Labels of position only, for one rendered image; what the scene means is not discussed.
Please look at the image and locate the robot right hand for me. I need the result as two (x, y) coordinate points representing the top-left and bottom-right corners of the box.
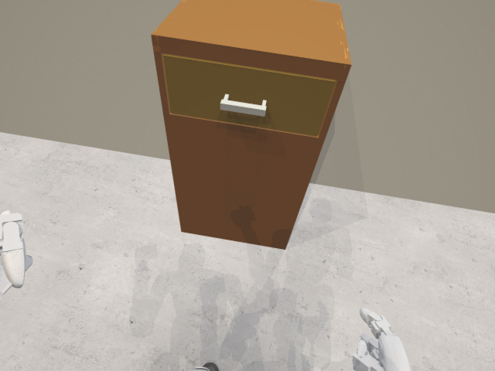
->
(353, 307), (412, 371)

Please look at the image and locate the handle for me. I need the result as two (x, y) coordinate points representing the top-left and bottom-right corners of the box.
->
(220, 94), (267, 117)

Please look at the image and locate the cabinet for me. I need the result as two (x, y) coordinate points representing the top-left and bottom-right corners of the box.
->
(151, 0), (352, 250)

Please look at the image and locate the robot left hand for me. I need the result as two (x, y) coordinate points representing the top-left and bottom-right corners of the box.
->
(0, 210), (33, 294)

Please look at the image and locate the drawer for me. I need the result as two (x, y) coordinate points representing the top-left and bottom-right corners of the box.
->
(163, 54), (336, 136)

